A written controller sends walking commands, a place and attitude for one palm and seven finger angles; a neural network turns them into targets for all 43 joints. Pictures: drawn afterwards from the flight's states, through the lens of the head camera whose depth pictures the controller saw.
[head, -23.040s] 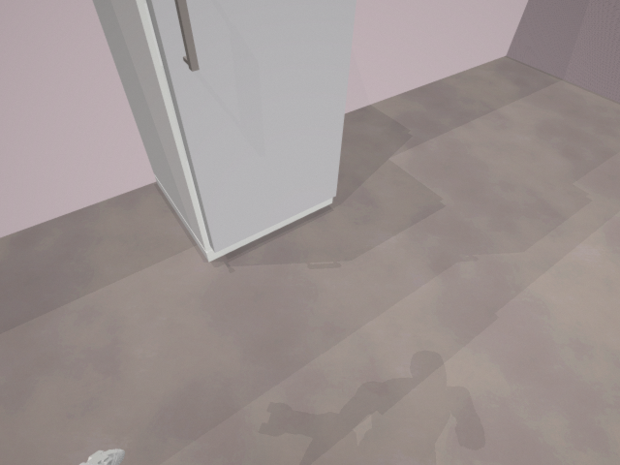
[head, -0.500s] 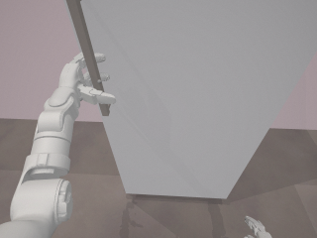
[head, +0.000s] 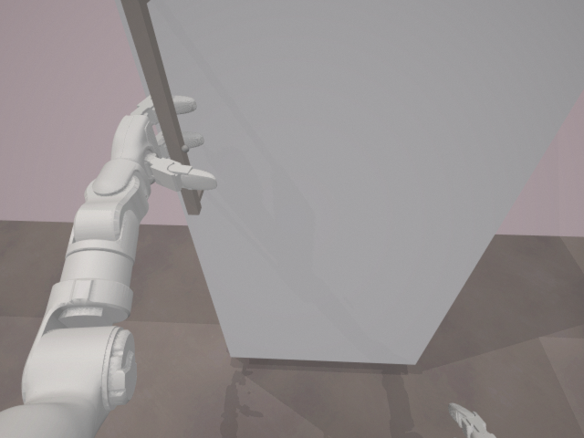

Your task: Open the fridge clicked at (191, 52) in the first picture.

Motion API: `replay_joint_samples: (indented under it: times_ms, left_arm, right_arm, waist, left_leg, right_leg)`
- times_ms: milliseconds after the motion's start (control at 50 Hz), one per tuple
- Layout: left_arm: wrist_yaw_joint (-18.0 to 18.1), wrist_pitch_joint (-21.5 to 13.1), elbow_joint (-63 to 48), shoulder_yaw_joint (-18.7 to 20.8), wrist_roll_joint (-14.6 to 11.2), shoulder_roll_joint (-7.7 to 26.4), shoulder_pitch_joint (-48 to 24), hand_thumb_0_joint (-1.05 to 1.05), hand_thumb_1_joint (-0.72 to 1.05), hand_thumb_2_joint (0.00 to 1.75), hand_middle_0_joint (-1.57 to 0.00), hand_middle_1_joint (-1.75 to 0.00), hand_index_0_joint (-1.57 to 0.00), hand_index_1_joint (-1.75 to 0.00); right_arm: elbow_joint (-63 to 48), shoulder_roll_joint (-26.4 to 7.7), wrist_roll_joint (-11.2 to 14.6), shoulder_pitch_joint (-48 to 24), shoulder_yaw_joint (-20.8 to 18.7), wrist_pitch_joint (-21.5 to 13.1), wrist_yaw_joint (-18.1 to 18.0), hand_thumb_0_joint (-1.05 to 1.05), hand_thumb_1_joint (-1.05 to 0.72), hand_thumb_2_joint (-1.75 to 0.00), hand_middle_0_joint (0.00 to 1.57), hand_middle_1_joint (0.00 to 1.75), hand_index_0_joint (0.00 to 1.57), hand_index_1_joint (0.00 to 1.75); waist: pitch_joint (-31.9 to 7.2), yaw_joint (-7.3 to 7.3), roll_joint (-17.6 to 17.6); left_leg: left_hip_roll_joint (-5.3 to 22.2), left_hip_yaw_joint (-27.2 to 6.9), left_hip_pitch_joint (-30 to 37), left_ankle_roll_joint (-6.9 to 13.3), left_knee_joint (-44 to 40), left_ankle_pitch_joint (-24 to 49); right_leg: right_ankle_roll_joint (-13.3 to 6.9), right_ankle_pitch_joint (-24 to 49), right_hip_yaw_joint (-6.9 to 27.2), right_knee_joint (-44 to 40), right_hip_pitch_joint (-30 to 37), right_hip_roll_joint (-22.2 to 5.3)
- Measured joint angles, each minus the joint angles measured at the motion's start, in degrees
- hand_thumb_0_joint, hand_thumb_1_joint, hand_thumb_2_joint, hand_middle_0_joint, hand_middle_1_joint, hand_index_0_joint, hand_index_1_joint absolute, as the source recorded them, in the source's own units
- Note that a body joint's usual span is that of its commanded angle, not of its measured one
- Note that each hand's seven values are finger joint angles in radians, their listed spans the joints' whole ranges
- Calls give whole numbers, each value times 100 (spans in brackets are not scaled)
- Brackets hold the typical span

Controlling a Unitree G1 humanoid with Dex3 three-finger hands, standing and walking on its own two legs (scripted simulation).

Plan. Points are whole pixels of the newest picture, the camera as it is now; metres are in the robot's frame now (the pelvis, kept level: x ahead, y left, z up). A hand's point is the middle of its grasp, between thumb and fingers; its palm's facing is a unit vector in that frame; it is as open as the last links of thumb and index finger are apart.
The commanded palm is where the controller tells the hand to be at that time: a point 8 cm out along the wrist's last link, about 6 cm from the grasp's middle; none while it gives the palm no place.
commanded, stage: grip the handle and tug to test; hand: left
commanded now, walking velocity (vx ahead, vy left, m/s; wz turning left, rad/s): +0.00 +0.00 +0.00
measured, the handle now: (175, 120) +0.48 +0.19 +0.22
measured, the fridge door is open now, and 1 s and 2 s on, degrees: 0 0 4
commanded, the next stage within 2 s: pull the door a little, standing still in 1.36 s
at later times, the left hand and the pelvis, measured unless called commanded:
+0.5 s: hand (187, 147) +0.43 +0.16 +0.20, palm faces +0.03 -1.00 -0.02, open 7.5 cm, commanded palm +0.41 +0.21 +0.21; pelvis +0.01 +0.00 +0.00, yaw +0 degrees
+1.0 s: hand (185, 148) +0.43 +0.16 +0.20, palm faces +0.02 -1.00 -0.01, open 5.3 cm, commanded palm +0.40 +0.21 +0.21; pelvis +0.02 +0.00 +0.00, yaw +0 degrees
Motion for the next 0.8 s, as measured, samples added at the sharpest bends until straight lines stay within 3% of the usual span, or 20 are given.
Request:
replay_joint_samples:
  times_ms: [200, 640, 800]
  left_arm:
    - [24, 60, -24, -52, 31, -3, -20, -1, -25, 41, -33, -124, -32, -124]
    - [96, 183, -395, -83, 17, -108, 196, 1, 71, 82, -41, -137, -40, -137]
    - [174, 284, -631, -113, 19, -177, 331, 1, 77, 82, -39, -139, -38, -139]
  right_arm:
    - [-26, 13, -6, -53, 1, 12, -8, 1, -91, -90, 20, 30, 20, 30]
    - [-49, 37, -13, -91, -13, 96, 20, 1, -91, -90, 20, 30, 20, 30]
    - [-71, 13, -7, -140, -34, 139, 26, 1, -91, -90, 20, 30, 20, 30]
  waist:
    - [36, 19, -19]
    - [-3, 80, 19]
    - [-3, 103, 42]
  left_leg:
    - [-2, -18, 6, 5, -1, -16]
    - [3, -12, 156, 2, -101, -50]
    - [0, -19, 231, 5, -130, -67]
  right_leg:
    - [7, -12, -14, -18, 21, -2]
    - [14, -62, 0, -78, 148, 14]
    - [22, -83, -3, -104, 224, 14]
